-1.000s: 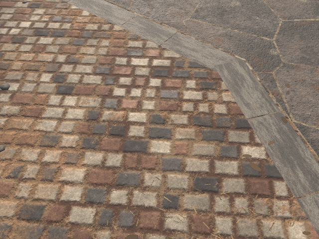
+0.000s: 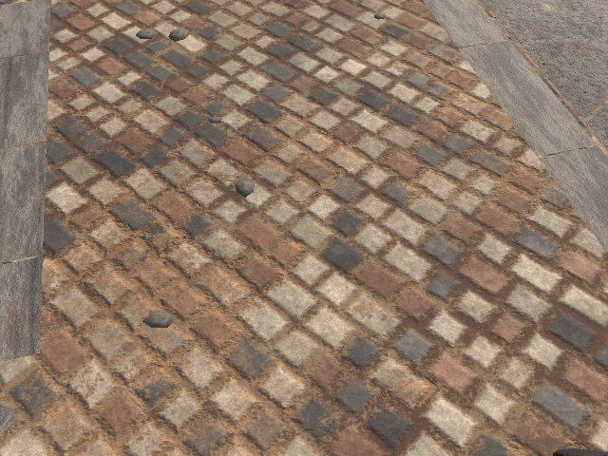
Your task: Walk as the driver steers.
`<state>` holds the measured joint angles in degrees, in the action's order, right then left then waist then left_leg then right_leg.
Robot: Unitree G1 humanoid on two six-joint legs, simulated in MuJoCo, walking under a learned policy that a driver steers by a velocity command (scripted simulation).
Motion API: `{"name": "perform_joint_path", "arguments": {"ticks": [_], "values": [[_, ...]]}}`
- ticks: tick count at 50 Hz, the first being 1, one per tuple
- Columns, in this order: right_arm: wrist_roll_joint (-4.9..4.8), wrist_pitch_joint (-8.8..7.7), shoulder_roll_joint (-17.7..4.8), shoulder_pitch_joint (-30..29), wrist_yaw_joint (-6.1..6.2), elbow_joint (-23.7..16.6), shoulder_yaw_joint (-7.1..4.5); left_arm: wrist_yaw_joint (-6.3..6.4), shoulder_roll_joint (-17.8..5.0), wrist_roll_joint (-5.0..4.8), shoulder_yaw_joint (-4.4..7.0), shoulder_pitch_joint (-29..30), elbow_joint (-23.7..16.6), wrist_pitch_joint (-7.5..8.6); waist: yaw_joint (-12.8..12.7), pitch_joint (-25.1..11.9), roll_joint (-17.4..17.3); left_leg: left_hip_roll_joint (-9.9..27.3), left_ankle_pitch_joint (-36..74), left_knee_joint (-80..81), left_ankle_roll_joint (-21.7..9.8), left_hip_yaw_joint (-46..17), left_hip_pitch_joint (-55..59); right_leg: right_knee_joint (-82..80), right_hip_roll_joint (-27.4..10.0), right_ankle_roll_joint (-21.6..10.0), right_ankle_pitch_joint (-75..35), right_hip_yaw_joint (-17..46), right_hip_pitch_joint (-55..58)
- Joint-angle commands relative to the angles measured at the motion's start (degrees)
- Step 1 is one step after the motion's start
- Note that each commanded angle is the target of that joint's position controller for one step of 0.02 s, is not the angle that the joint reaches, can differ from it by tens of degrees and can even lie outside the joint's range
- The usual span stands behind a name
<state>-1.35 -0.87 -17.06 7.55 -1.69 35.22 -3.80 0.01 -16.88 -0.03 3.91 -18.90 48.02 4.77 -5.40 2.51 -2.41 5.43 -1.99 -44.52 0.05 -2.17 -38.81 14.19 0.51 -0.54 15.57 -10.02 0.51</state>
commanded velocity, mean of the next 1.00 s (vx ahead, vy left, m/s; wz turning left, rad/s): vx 0.50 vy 0.00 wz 0.46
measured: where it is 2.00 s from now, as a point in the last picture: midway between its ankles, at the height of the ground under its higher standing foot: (227, 210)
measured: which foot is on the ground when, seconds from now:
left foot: up 0.00-0.12, down 0.14-0.64, up 0.66-1.00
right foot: down 0.00-0.16, up 0.18-0.60, down 0.62-1.00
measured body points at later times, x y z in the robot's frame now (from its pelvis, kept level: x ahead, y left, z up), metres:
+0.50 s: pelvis +0.28 +0.06 +0.00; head +0.31 +0.08 +0.45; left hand +0.43 +0.36 -0.08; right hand +0.42 -0.21 -0.10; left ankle +0.21 +0.13 -0.74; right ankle +0.51 -0.07 -0.69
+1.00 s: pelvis +0.54 +0.11 +0.00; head +0.57 +0.12 +0.45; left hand +0.41 +0.36 -0.12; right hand +0.84 +0.00 -0.08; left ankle +0.62 +0.32 -0.70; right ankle +0.53 -0.02 -0.74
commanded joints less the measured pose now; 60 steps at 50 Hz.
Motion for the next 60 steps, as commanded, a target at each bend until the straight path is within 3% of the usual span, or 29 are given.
{"name": "perform_joint_path", "arguments": {"ticks": [1,5,7,8,9,10,11,13,14,17,22,27,30,31,32,33,34,36,37,39,44,51,53,55,56,57,58,59,60], "values": [[-0.21,-1.0,-1.5,-6.8,-1.17,-5.9,0.05,0.24,-10.4,-0.74,2.37,1.7,-2.8,0.16,0.1,2.3,5.5,-0.6,1.6,5.7,-1.4,2.7,0.5,-4.6,-15.7,-7.9,-21.1,4.1,0.5],[0.33,-0.46,-5.0,-3.3,-1.65,-6.5,-1.7,0.71,-13.4,-1.92,3.35,1.8,-2.3,-1.26,4.6,-1.7,8.1,-6.0,-8.6,8.7,-5.8,7.7,10.5,7.9,-16.4,-5.7,-50.5,-0.1,5.0],[0.05,0.25,-10.5,14.2,-0.47,-2.0,-4.97,1.22,-12.2,-1.78,2.73,2.3,-2.9,-1.64,14.0,-10.6,5.2,-9.0,-5.0,13.8,-10.0,6.2,36.5,31.7,-13.2,-2.6,-48.9,-2.5,-6.3],[-0.49,0.6,-15.9,17.5,0.79,-1.0,-5.92,0.84,-4.8,1.27,0.44,-0.6,-5.0,-1.12,11.2,-14.5,-8.7,4.8,-4.9,14.4,-15.9,-16.5,54.7,51.7,-6.8,0.4,-2.8,-2.2,-28.1],[-0.19,-0.64,-17.2,16.5,0.24,-3.6,-5.4,0.14,-4.4,0.63,-0.65,-0.6,-7.7,0.92,9.6,-24.9,-12.1,14.5,-18.6,24.8,-25.8,-47.0,63.5,65.1,2.0,1.7,20.3,11.0,-42.0],[0.15,-1.54,-12.1,15.7,-0.24,-3.0,-4.03,-0.53,-9.8,-1.7,0.77,6.4,-8.9,2.26,12.6,-19.7,-4.3,12.8,-20.0,27.8,-21.9,-40.8,60.3,66.2,-1.7,1.0,14.8,15.8,-48.1],[0.24,-2.12,-10.4,13.6,-0.22,-2.4,-3.4,-0.74,-9.4,-2.32,0.48,8.6,-9.8,3.09,11.1,-12.3,-3.1,10.5,-16.5,28.2,-19.6,-32.4,52.3,61.9,-3.8,0.0,9.5,14.8,-48.4],[0.61,-2.4,-7.1,6.9,0.0,-3.1,-2.23,0.11,-8.7,0.32,0.73,8.2,-8.3,2.86,6.3,-5.9,2.1,5.2,-3.8,29.3,-15.9,-21.7,37.9,52.7,-7.4,0.5,2.8,14.7,-40.9],[1.29,-2.47,-7.5,5.6,0.3,-3.7,-2.16,-0.07,-8.8,0.42,0.86,6.6,-8.4,2.23,4.5,-5.9,-1.2,5.1,0.7,30.3,-16.9,-21.0,33.7,51.6,-7.7,1.4,1.4,15.0,-37.7],[0.93,-2.83,-7.9,6.0,1.28,-2.6,-2.31,-0.04,-6.7,1.06,0.44,7.2,-8.3,0.89,4.0,-4.7,0.0,2.9,7.1,31.6,-17.2,-15.9,27.1,44.7,-6.9,4.1,-1.8,13.4,-35.2],[0.25,-2.22,-9.5,10.2,2.59,0.0,-2.76,-0.65,-3.6,0.62,-0.97,18.7,-11.3,1.03,8.2,-2.1,-1.5,-0.8,-0.4,30.9,-13.3,-12.5,23.4,23.1,-2.8,5.1,-18.9,12.9,-31.2],[-0.32,-1.67,-9.0,13.2,2.91,2.2,-2.81,-1.63,-6.5,-0.4,0.08,21.4,-12.6,1.94,8.5,-1.7,-3.3,2.1,-6.5,25.3,-11.5,-19.8,28.3,15.1,-1.3,3.2,-17.6,15.7,-27.1],[0.12,-1.12,-7.3,12.1,2.9,2.3,-2.37,-1.36,-8.2,-0.25,1.46,13.1,-10.6,2.55,4.1,-4.2,-4.9,0.8,-2.5,17.5,-9.2,-21.0,29.6,11.9,-1.0,-0.1,-12.1,13.6,-16.8],[0.64,-1.26,-3.9,12.9,2.65,2.1,-1.12,-1.08,-10.1,0.78,2.15,6.6,-9.7,2.89,1.4,-10.3,-2.2,-2.3,-3.3,6.4,-7.3,-17.6,26.8,12.6,-6.2,-3.0,-11.2,17.5,-5.2],[0.07,-1.63,-0.4,20.1,2.64,1.8,0.02,-0.89,-14.7,1.83,3.24,-0.3,-8.6,2.65,2.4,-19.1,10.6,-9.7,-17.5,-12.8,-2.8,-10.3,10.8,11.4,-18.4,-11.1,-4.1,37.1,15.0],[-1.02,-2.06,-2.3,22.7,2.8,1.9,0.13,-1.71,-14.0,0.31,3.54,-4.3,-6.0,1.97,2.3,-20.3,21.5,-10.4,-32.3,-25.1,-1.2,-8.2,-2.0,3.3,-24.1,-15.4,13.6,57.6,19.3],[-1.22,-2.01,-7.3,17.8,2.86,2.4,-1.04,-1.76,-9.2,-0.53,2.23,-1.6,-6.9,1.86,1.0,-12.2,13.2,-7.5,-28.0,-29.7,-1.1,-10.0,-6.0,1.0,-22.1,-13.4,20.9,54.0,13.1],[0.4,-1.97,-7.7,8.6,2.87,0.5,-1.22,-1.57,-6.2,0.41,0.99,4.1,-7.4,1.17,1.9,-3.0,6.4,-4.1,-20.7,-26.9,-1.3,-6.6,-4.6,-0.1,-17.3,-11.1,9.0,39.0,-0.4],[0.73,-2.1,-6.7,7.7,2.6,0.3,-1.25,-1.4,-5.0,0.75,0.53,5.4,-7.1,1.19,3.3,-1.6,7.1,-2.4,-18.2,-23.6,-1.6,-6.4,-2.5,-1.2,-15.4,-10.8,3.6,34.7,-4.2],[0.47,-2.16,-4.4,9.0,2.1,0.9,-0.82,-1.22,-4.1,0.59,0.18,5.6,-6.4,1.47,4.8,-2.1,9.0,-1.0,-16.3,-19.1,-1.5,-4.5,1.4,-3.0,-12.9,-10.7,-3.4,29.1,-7.2],[1.2,-2.82,-1.5,2.1,1.5,-0.9,0.69,-0.82,-7.9,-0.53,1.04,2.9,-4.2,1.39,3.1,-1.2,6.9,0.2,-6.3,-3.0,0.0,-1.4,1.0,-6.2,-12.8,-12.2,-13.3,21.6,-7.2],[0.13,-3.73,-1.9,-8.6,-0.08,-3.4,0.94,-0.6,-9.8,-1.53,1.13,-3.2,-0.5,-0.27,0.2,0.9,7.0,-2.5,1.5,12.5,-0.6,1.0,6.9,-4.5,-14.0,-9.9,-16.7,17.1,-3.7],[0.16,-3.93,-3.1,-8.5,-0.45,-3.6,0.55,-0.37,-10.6,-1.66,1.38,-3.4,0.2,-0.96,1.5,0.7,7.5,-3.1,-1.8,14.9,-2.2,1.4,9.1,-2.1,-15.3,-8.9,-20.9,17.3,-0.9],[0.69,-3.96,-5.9,0.2,-0.14,-1.0,-1.04,-0.06,-10.8,-1.82,1.29,-2.2,0.2,-1.49,7.0,-4.6,6.8,-5.6,-2.2,18.4,-4.7,3.8,23.2,8.7,-12.8,-6.8,-35.7,13.8,-1.8],[0.96,-3.79,-8.8,9.1,0.43,1.3,-2.39,0.09,-9.1,-1.17,0.49,-2.1,-0.3,-1.44,11.0,-10.8,5.3,-3.0,-1.7,17.4,-6.8,1.3,37.1,20.3,-10.0,-4.9,-34.1,11.4,-7.9],[2.2,-3.33,-14.8,17.0,1.05,2.2,-3.69,-0.07,-3.7,0.18,-1.42,-5.4,-2.7,-0.59,11.8,-20.4,-6.1,12.2,-4.0,16.6,-14.1,-20.2,59.2,42.3,-3.4,-0.9,-13.3,7.8,-28.0],[1.2,-2.97,-12.8,18.6,0.91,3.1,-3.22,-0.23,-2.8,-0.62,-1.96,-6.7,-2.2,0.45,11.7,-24.6,-13.4,18.0,-13.8,24.9,-18.9,-37.7,62.8,54.2,1.2,-0.1,17.2,13.3,-39.6],[0.98,-3.08,-9.1,15.6,0.83,3.0,-1.96,-0.56,-8.5,-2.2,-0.33,-2.6,-2.8,1.02,12.1,-16.0,-7.6,16.2,-18.4,26.7,-16.3,-32.2,56.0,58.7,-2.1,-0.8,15.3,16.4,-44.9],[1.05,-3.23,-7.2,12.1,0.87,2.8,-1.3,-0.71,-8.7,-2.81,-0.15,1.1,-3.8,1.13,10.8,-10.2,-5.2,13.8,-17.0,28.0,-14.2,-24.1,48.8,57.4,-4.6,-1.3,10.2,15.3,-45.1]]}}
